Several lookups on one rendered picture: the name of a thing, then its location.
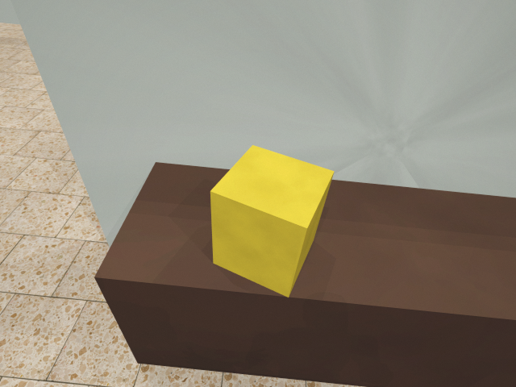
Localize carton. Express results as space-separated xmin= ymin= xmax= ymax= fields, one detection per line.
xmin=210 ymin=145 xmax=334 ymax=297

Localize pedestal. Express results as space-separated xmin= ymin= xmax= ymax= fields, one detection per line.
xmin=94 ymin=162 xmax=516 ymax=387

